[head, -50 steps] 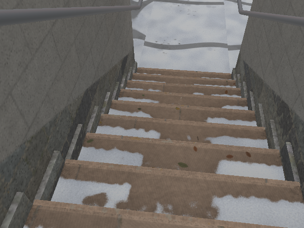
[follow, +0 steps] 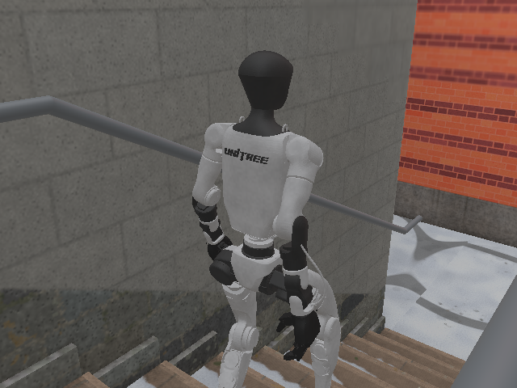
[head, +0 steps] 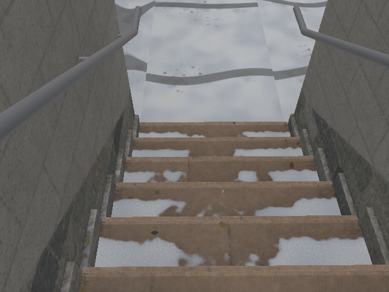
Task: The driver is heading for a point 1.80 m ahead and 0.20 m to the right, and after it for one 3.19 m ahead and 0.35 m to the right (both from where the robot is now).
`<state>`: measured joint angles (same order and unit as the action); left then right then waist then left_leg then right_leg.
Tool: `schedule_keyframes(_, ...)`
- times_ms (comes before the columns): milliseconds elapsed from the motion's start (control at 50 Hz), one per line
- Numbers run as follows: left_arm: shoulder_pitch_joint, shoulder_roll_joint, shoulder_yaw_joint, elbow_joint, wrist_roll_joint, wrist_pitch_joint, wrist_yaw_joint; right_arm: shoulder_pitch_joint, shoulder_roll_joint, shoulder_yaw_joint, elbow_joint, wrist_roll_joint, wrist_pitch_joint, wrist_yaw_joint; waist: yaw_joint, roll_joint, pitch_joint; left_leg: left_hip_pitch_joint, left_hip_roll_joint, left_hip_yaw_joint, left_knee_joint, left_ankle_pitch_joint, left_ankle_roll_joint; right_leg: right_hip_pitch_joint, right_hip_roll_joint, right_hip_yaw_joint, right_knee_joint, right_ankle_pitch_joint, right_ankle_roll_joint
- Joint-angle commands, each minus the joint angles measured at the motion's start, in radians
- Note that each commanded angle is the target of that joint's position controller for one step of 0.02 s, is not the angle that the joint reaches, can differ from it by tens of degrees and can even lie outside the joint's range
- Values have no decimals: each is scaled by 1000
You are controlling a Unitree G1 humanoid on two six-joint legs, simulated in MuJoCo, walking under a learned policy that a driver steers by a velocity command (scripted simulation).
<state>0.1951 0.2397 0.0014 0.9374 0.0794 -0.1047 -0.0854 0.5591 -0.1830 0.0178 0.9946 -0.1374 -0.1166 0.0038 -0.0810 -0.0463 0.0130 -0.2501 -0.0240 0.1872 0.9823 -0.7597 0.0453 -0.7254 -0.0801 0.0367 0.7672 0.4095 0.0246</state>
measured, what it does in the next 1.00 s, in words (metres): goes down: right foot 0.17 m lower, then left foot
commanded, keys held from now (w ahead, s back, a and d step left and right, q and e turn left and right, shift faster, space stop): e+shift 0.38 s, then q+shift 0.62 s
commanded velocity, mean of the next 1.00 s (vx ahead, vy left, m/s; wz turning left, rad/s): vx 0.09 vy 0.00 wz -0.12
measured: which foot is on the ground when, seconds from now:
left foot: down 0.00-0.10, up 0.12-0.36, down 0.38-1.00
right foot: up 0.00-0.08, down 0.10-1.00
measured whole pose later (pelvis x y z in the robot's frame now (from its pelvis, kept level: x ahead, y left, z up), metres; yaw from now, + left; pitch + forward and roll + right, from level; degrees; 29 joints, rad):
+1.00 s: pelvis +0.23 +0.07 -0.12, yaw -7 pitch +2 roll +0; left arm 0.21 0.37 0.11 0.59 0.02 -0.08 0.06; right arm 0.40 -0.31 -0.04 0.66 -0.07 -0.04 0.07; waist 0.04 0.03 0.01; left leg -0.39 -0.10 -0.08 0.83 -0.37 -0.01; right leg -0.39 -0.12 -0.12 0.79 -0.43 0.00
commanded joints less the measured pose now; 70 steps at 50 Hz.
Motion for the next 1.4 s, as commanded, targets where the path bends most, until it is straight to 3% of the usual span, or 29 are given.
schedule_keyframes(20,100,140,50,18,15,11,-13,-84,-177,-16,-114,26,-21,-19,118,107,40,-322,229,-76,-78,745,-28,428,56,-139,-59,-61,12)
schedule_keyframes(80,293,173,81,116,27,21,14,-51,-291,-57,-124,64,-6,-20,152,46,70,-67,197,-90,273,879,-145,534,80,-169,-346,-52,-64)
schedule_keyframes(100,804,185,117,223,43,17,36,-317,-337,-61,-230,0,1,13,446,-17,-55,-365,128,-21,746,998,-224,1085,123,-241,-146,93,-171)
schedule_keyframes(120,827,275,133,235,46,0,88,-259,-111,-19,-256,44,-9,64,383,-373,-203,-668,-48,-102,1169,-155,-228,1349,-15,87,-203,462,-366)
schedule_keyframes(140,730,404,148,128,18,-4,57,-134,-46,-7,-330,64,-14,95,255,-160,-442,-858,-43,-320,1229,-162,-287,1575,-277,551,-50,875,-624)
schedule_keyframes(160,524,297,129,40,42,-12,54,-246,-137,-25,-338,125,-16,84,259,47,-175,-977,27,-384,1094,-93,-266,1256,-357,598,-100,780,-605)
schedule_keyframes(180,268,267,121,-46,-7,-28,43,-261,-186,-48,-373,146,2,55,121,53,-62,-827,47,-373,948,-14,-179,797,-319,593,-227,366,-565)
schedule_keyframes(220,28,50,22,-134,-53,-31,27,-174,-196,-55,-325,35,37,-18,-43,44,66,-468,132,-369,559,277,-125,159,-177,428,-374,176,-452)
schedule_keyframes(300,78,275,88,-209,5,-41,37,-125,-40,9,-321,90,63,48,-47,86,-89,105,69,-160,125,699,-139,-89,75,189,-223,154,-336)
schedule_keyframes(360,10,229,94,-279,19,-22,35,89,-172,-49,-296,62,50,31,-86,70,-114,183,33,-253,183,543,-116,-47,10,366,-16,159,-313)
schedule_keyframes(400,78,222,107,-268,-39,-15,0,-41,-270,-89,-359,97,55,-7,-17,97,-105,66,23,-236,-220,687,-45,186,-11,367,64,112,-328)
schedule_keyframes(440,204,146,79,-291,-76,32,-8,-272,-269,-87,-403,113,65,-3,113,201,-202,189,220,-541,-379,1140,250,105,130,212,131,-438,-147)
schedule_keyframes(480,87,59,46,-319,-66,48,-22,-307,-181,-44,-418,150,51,47,122,188,-139,100,346,-723,-436,1188,306,63,112,114,148,-967,-9)
schedule_keyframes(520,177,17,8,-257,-143,62,-65,-473,-110,-9,-400,203,76,133,244,42,-13,-428,88,-476,-466,593,-21,641,56,131,-148,-466,59)
schedule_keyframes(540,2,10,10,-303,-99,123,18,-254,-126,-46,-348,173,97,40,119,70,-167,-144,81,-315,-506,706,-46,605,29,122,-122,-130,-77)
schedule_keyframes(560,83,203,33,-299,-80,81,-41,-309,-207,-45,-354,173,82,92,167,-17,-56,-212,-13,-348,-456,517,-101,649,82,91,-150,-229,-64)
schedule_keyframes(620,19,304,85,-346,-67,74,-2,-256,-288,-101,-352,106,52,63,118,75,-121,-180,-4,-342,-436,628,-36,693,36,83,-166,-167,-148)
schedule_keyframes(740,-35,260,117,-451,-60,72,78,-121,-232,-77,-336,102,57,12,87,83,-80,-178,47,-481,-455,547,48,575,-24,80,-162,-347,-236)
schedule_keyframes(920,5,259,137,-434,-52,49,114,-1,-197,-81,-339,72,69,78,96,-53,-81,-157,-74,-298,101,350,-99,385,-311,196,-253,-397,-375)
schedule_keyframes(960,-34,260,142,-415,-80,-2,158,-79,-159,-70,-367,68,83,60,79,-24,-24,-230,-4,-278,-37,270,-90,382,-290,130,-258,-572,-244)
schedule_keyframes(1000,-168,227,134,-451,-35,-30,177,46,-171,-84,-320,56,66,60,31,128,-19,93,-59,-359,-388,675,-11,130,-86,-111,131,-870,-56)
schedule_keyframes(1020,-148,178,125,-513,-28,-39,168,41,-409,-137,-369,90,31,34,76,383,4,177,147,-918,-528,1231,247,-168,105,-179,528,-1107,39)
schedule_keyframes(1040,-139,200,110,-519,-51,-47,157,73,-437,-148,-384,78,12,58,11,279,-145,271,253,-982,-532,1321,372,-189,127,31,630,-1211,58)
schedule_keyframes(1060,-131,175,98,-493,-86,-39,160,40,-339,-134,-355,77,1,73,-13,214,-52,215,259,-967,-513,1137,397,-279,113,99,688,-1175,78)
schedule_keyframes(1100,-138,193,98,-431,-34,-9,187,-106,-180,-80,-343,131,15,86,39,72,-72,91,190,-848,-426,1158,347,-233,70,107,758,-1093,117)
schedule_keyframes(1140,-74,192,95,-387,-9,22,196,-198,-180,-74,-368,121,23,80,77,29,-136,-3,155,-792,-444,1051,289,-135,53,113,717,-964,160)
schedule_keyframes(1240,-28,142,61,-394,-50,51,151,-125,-207,-74,-339,75,6,42,71,113,-121,-98,64,-723,-368,1151,233,-12,98,46,753,-734,109)
schedule_keyframes(1320,-116,84,30,-364,-29,82,118,-64,-160,-48,-323,134,-8,16,-14,130,-145,88,136,-805,-276,1066,246,-180,42,43,646,-840,154)
schedule_keyframes(1400,31,11,10,-224,-26,84,7,-326,-108,22,-372,202,16,75,125,106,-103,-363,6,-637,-261,1023,89,345,4,-43,331,-656,150)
